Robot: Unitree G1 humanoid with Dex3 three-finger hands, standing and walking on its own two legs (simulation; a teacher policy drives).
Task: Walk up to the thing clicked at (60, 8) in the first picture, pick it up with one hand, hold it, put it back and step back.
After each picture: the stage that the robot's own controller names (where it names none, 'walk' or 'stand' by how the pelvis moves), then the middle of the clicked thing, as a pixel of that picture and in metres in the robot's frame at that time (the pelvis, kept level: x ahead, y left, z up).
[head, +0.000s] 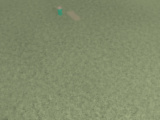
stand; (59, 10) +2.21 +0.35 -0.72
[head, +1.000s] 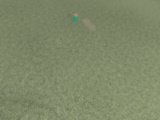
walk; (75, 17) +2.09 +0.13 -0.69
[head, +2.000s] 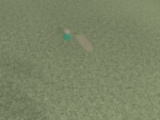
walk; (67, 35) +1.49 +0.16 -0.70
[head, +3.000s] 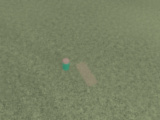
walk; (65, 64) +1.03 +0.14 -0.70
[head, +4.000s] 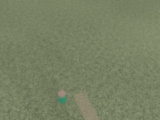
walk; (62, 96) +0.71 +0.19 -0.71
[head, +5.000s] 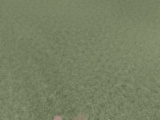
stand; out of the picture +0.47 +0.21 -0.71
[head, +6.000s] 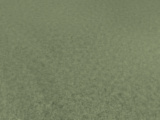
stand; out of the picture +0.43 +0.20 -0.71
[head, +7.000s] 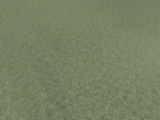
stand; out of the picture +0.41 +0.19 -0.71
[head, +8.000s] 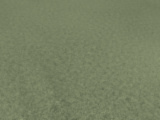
walk; out of the picture +0.52 +0.12 -0.72
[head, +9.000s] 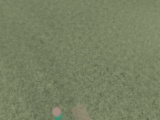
stand; (57, 113) +0.42 +0.18 -0.70
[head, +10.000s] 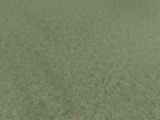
stand; out of the picture +0.39 +0.21 -0.69
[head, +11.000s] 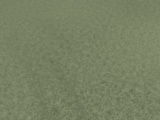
walk; out of the picture +0.39 +0.22 -0.70
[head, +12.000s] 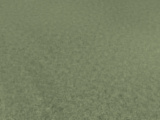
stand; out of the picture +0.39 +0.19 -0.72
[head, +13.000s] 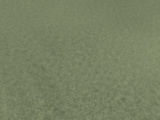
stand; out of the picture +0.36 +0.19 -0.73
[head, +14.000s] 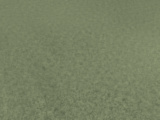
stand; out of the picture +0.35 +0.19 -0.73
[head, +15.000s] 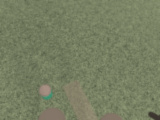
go down; (46, 92) +0.40 +0.20 -0.50
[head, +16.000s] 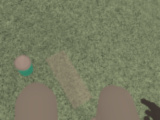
go down; (24, 66) +0.43 +0.25 -0.31
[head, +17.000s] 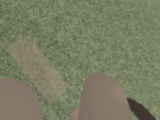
close in; out of the picture +0.40 +0.29 -0.24
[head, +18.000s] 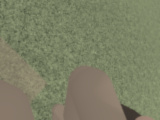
close; out of the picture +0.40 +0.30 -0.22
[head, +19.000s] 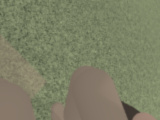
lift; out of the picture +0.39 +0.30 -0.22
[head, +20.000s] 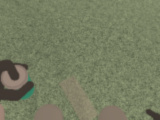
lift; (19, 83) +0.34 +0.21 -0.02
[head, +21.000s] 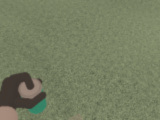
hold; (33, 96) +0.32 +0.17 -0.01
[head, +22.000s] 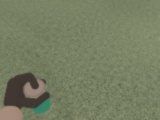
hold; (38, 96) +0.32 +0.16 -0.01
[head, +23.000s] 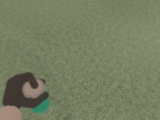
hold; (37, 96) +0.32 +0.17 -0.01
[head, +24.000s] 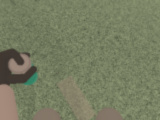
crouch; (24, 70) +0.40 +0.20 -0.08
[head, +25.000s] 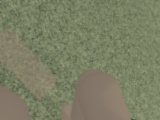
lower; out of the picture +0.41 +0.31 -0.22
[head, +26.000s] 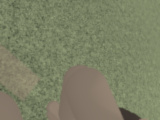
lower; out of the picture +0.41 +0.31 -0.22
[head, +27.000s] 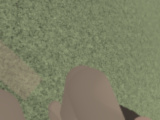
lower; out of the picture +0.41 +0.31 -0.22
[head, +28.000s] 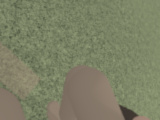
lower; out of the picture +0.41 +0.32 -0.22
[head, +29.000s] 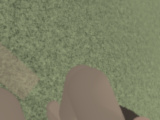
loosen; out of the picture +0.41 +0.32 -0.22
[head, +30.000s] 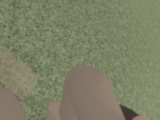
withdraw; out of the picture +0.40 +0.31 -0.22
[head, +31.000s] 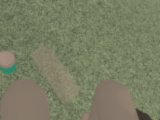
stand; (7, 62) +0.42 +0.27 -0.28
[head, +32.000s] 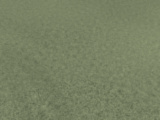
stand; out of the picture +0.37 +0.18 -0.65
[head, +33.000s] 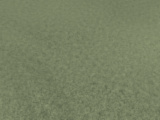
stand; out of the picture +0.38 +0.20 -0.67
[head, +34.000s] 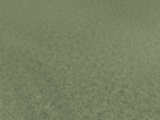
stand; out of the picture +0.39 +0.19 -0.67
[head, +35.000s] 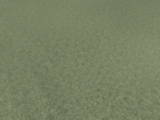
stand; out of the picture +0.40 +0.18 -0.72
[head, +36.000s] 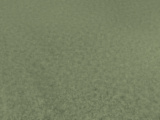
stand; out of the picture +0.37 +0.19 -0.73
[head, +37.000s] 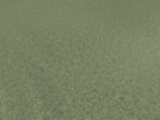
walk; out of the picture +0.37 +0.20 -0.73
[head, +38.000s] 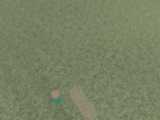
walk; (56, 96) +0.55 +0.20 -0.70
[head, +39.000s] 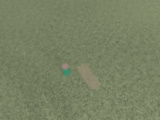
walk; (66, 69) +0.92 +0.25 -0.71
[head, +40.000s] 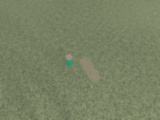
stand; (69, 60) +1.02 +0.15 -0.70
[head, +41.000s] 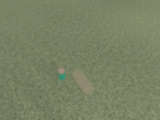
stand; (61, 74) +0.98 +0.20 -0.72
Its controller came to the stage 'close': yes
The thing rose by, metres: 0.70
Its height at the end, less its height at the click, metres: +0.00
